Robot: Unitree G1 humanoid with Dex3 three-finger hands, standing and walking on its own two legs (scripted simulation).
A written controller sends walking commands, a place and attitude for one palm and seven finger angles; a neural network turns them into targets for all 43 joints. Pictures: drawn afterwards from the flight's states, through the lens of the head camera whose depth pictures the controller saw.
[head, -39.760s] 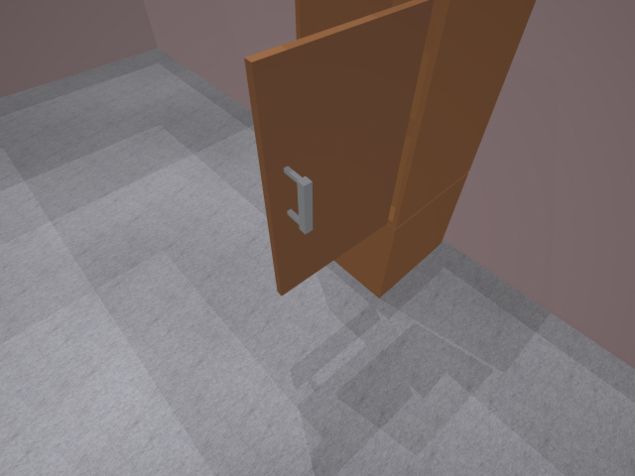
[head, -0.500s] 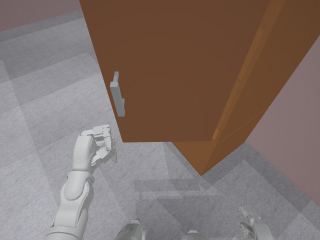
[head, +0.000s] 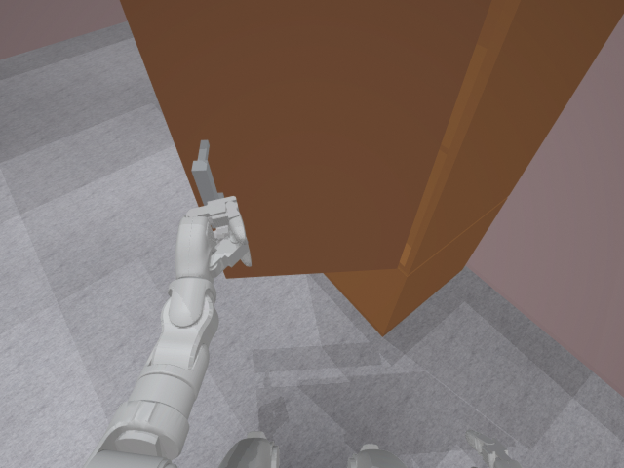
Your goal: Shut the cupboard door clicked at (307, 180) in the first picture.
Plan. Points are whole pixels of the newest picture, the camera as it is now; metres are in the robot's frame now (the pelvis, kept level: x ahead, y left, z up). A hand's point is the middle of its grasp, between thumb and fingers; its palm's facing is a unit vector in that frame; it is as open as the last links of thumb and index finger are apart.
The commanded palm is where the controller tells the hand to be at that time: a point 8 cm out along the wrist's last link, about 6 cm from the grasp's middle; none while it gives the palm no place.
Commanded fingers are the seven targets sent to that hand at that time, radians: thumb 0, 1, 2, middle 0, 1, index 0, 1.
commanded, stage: bring the fist close to the handle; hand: left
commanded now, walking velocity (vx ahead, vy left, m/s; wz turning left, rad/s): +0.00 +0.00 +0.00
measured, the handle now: (211, 186) +0.49 +0.16 +0.06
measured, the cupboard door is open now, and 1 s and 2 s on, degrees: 55 50 36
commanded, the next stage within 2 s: push the door shut along its arc in 0.30 s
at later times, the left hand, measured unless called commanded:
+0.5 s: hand (242, 246) +0.38 +0.10 +0.06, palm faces +0.02 -1.00 -0.02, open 3.1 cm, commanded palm +0.37 +0.16 +0.06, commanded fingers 0.00 0.90 0.90 -1.30 -1.50 -1.30 -1.50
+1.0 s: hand (246, 205) +0.45 +0.10 +0.06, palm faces -0.09 -0.99 -0.05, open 3.1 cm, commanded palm +0.44 +0.15 +0.06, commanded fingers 0.00 0.90 0.90 -1.30 -1.50 -1.30 -1.50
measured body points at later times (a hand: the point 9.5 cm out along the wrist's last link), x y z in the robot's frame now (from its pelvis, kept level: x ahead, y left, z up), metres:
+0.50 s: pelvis +0.00 +0.00 +0.00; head +0.06 -0.01 +0.45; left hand +0.38 +0.15 +0.06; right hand +0.11 -0.25 -0.12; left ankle +0.05 +0.11 -0.67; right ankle +0.00 -0.09 -0.67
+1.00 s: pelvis -0.01 +0.01 -0.01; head +0.08 +0.01 +0.43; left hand +0.45 +0.16 +0.07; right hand +0.04 -0.26 -0.14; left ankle +0.05 +0.11 -0.67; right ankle +0.00 -0.09 -0.67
